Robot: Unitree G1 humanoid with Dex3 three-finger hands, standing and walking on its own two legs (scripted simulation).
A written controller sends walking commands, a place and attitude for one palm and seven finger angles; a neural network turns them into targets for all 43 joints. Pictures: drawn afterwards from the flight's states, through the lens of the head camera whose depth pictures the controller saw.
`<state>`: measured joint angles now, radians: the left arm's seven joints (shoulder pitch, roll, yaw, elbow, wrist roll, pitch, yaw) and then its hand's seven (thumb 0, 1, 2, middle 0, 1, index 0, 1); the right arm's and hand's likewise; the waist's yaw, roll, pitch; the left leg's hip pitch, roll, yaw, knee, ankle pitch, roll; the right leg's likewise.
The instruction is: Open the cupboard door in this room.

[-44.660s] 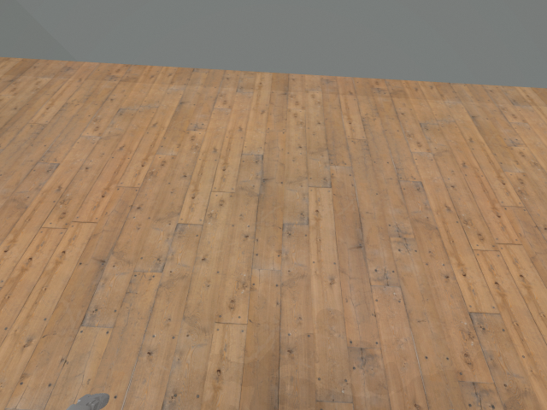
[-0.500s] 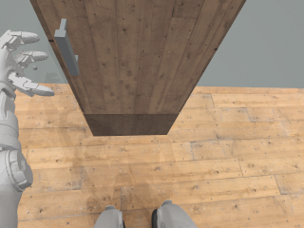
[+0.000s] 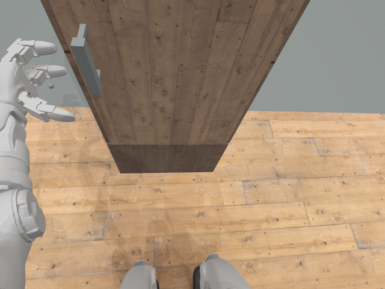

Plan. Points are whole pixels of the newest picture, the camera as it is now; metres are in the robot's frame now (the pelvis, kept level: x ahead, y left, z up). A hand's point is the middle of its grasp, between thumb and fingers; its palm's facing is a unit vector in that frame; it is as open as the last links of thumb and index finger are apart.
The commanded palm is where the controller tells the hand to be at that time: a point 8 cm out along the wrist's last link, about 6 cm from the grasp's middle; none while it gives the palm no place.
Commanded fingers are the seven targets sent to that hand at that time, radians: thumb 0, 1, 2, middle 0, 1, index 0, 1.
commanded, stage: slide the fingers in behind the handle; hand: left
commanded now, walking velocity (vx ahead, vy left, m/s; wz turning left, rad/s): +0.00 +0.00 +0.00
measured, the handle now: (90, 61) +0.55 +0.18 +0.08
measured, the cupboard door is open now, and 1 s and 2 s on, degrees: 0 0 0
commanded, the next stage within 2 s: close the thumb around the handle in 1.58 s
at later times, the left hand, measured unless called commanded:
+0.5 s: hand (71, 84) +0.50 +0.20 +0.07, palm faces -0.02 -1.00 +0.00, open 14.0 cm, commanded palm +0.48 +0.25 +0.08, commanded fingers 0.00 -0.50 0.30 -0.30 -1.20 -0.30 -1.20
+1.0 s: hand (96, 84) +0.50 +0.16 +0.07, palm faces -0.02 -1.00 -0.01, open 14.0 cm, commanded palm +0.47 +0.21 +0.08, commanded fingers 0.00 -0.50 0.30 -0.30 -1.20 -0.30 -1.20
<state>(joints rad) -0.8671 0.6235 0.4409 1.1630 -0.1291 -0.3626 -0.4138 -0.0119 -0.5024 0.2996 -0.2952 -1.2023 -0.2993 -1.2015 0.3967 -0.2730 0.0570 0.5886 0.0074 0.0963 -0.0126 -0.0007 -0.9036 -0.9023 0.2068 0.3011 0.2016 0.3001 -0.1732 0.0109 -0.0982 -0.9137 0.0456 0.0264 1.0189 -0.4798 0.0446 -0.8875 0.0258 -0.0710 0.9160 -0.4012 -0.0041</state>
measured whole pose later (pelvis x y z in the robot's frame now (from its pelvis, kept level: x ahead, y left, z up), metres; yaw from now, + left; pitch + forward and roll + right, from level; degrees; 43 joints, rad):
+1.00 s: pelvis +0.00 -0.01 +0.00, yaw +0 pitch +21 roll -3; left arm -0.87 0.45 0.35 1.14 -0.10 -0.41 -0.23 -0.01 -0.50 0.30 -0.30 -1.20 -0.30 -1.20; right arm 0.39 -0.26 0.03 0.60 0.00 0.07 0.02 0.00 -0.90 -0.90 0.21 0.30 0.20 0.30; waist -0.17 0.02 -0.11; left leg -0.90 0.04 0.03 1.01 -0.48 0.03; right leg -0.89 0.02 -0.06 0.94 -0.42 -0.02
